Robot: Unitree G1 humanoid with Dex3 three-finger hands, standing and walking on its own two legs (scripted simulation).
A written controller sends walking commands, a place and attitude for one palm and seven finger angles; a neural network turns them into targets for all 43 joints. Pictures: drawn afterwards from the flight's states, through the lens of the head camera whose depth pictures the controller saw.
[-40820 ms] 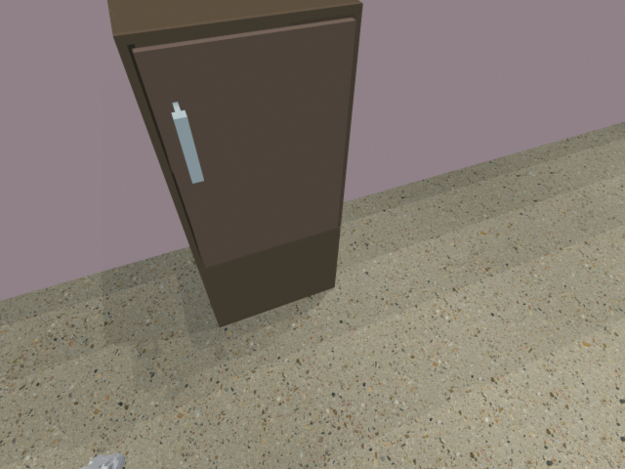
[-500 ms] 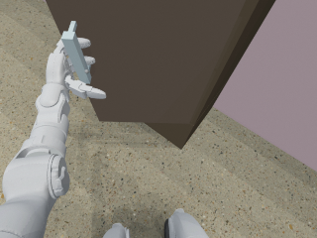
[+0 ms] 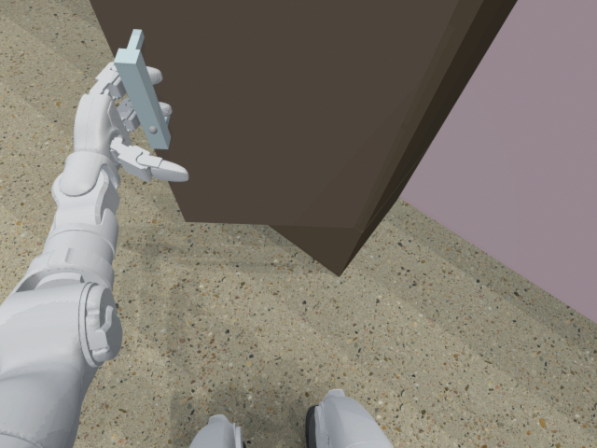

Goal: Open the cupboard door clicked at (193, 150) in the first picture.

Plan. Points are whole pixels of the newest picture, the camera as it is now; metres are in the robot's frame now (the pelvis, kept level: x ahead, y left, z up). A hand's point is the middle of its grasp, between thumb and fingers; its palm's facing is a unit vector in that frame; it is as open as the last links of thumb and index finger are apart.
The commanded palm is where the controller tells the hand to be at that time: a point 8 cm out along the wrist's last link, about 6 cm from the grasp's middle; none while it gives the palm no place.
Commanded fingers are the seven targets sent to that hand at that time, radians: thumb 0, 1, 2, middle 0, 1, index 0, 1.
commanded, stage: close the thumb around the handle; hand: left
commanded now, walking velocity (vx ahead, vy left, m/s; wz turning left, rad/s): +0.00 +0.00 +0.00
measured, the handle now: (149, 93) +0.57 +0.15 +0.09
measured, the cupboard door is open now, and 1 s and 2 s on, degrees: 37 38 79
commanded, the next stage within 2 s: pull the door open along its arc in 0.72 s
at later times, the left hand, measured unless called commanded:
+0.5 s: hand (158, 127) +0.52 +0.13 +0.08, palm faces -0.09 -1.00 -0.01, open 7.9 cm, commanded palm +0.49 +0.19 +0.09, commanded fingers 0.00 0.90 0.90 -0.40 -1.35 -0.40 -1.35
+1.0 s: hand (159, 131) +0.51 +0.13 +0.08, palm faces -0.09 -1.00 -0.01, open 6.0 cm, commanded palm +0.46 +0.19 +0.09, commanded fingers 0.00 0.90 0.90 -0.40 -1.35 -0.40 -1.35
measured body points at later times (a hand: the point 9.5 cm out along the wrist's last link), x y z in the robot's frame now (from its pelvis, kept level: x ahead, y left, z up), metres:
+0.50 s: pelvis +0.01 +0.01 +0.00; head +0.12 +0.02 +0.43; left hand +0.51 +0.19 +0.09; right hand +0.00 -0.25 -0.11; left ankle -0.01 +0.11 -0.68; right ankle +0.04 -0.11 -0.68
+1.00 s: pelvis +0.01 +0.00 +0.00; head +0.12 +0.01 +0.44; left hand +0.51 +0.19 +0.09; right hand +0.01 -0.26 -0.11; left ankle -0.01 +0.11 -0.68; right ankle +0.04 -0.11 -0.68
